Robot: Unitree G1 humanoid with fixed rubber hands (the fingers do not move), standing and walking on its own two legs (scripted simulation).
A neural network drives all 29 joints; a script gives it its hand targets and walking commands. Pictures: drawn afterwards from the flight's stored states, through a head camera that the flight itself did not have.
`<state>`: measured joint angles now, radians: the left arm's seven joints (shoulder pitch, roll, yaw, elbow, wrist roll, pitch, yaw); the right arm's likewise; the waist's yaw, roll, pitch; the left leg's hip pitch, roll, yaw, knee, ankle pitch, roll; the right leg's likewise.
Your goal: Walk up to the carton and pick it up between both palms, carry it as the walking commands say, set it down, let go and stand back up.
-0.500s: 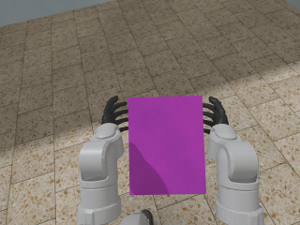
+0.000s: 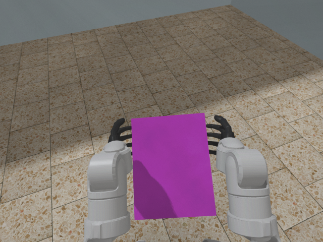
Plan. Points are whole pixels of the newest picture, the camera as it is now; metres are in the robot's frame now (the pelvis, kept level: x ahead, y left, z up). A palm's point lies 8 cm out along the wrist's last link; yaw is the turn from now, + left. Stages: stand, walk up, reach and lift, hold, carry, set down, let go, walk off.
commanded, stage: carry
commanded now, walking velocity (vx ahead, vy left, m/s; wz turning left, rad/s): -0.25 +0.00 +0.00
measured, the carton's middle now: (171, 164) +0.32 +0.01 -0.01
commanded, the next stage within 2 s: none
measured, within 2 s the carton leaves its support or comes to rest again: neither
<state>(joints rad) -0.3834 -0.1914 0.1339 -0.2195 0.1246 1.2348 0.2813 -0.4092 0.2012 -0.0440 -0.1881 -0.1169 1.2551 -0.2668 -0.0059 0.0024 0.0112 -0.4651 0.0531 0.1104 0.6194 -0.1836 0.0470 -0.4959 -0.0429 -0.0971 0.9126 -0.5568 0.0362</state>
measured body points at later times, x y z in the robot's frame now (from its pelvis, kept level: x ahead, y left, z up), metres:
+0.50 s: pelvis -0.19 +0.01 +0.00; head -0.15 +0.00 +0.45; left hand +0.15 +0.12 +0.10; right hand +0.13 -0.13 +0.10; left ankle -0.21 +0.12 -0.72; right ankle -0.12 -0.13 -0.72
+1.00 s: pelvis -0.42 +0.00 +0.01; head -0.39 -0.02 +0.46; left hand -0.10 +0.12 +0.09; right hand -0.11 -0.13 +0.08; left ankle -0.36 +0.12 -0.67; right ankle -0.38 -0.12 -0.72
